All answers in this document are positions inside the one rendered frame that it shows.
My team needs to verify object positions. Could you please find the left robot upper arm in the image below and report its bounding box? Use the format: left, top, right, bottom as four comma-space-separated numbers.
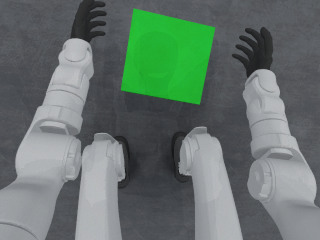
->
0, 131, 82, 240

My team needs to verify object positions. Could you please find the robot right hand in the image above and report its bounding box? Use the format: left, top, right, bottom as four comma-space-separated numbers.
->
232, 26, 274, 78

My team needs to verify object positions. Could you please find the robot left shin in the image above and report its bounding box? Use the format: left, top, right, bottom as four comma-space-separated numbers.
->
81, 133, 126, 182

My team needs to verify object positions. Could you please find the robot shin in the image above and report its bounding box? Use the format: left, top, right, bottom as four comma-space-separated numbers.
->
81, 133, 126, 182
178, 126, 223, 176

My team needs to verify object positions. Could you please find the right robot upper arm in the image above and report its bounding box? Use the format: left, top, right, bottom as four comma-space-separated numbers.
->
247, 157, 320, 240

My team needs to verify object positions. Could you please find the left robot forearm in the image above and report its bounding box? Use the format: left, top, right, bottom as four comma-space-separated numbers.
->
15, 38, 94, 175

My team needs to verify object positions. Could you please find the robot right shin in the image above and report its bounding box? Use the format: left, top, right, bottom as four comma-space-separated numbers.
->
178, 126, 223, 176

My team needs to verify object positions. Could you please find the right robot forearm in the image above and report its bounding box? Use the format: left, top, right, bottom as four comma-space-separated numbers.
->
242, 69, 317, 200

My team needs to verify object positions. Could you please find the carton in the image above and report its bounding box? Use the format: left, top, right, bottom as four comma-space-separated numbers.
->
121, 8, 215, 105

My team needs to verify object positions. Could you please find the robot left hand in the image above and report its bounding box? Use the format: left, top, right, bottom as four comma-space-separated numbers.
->
70, 0, 107, 43

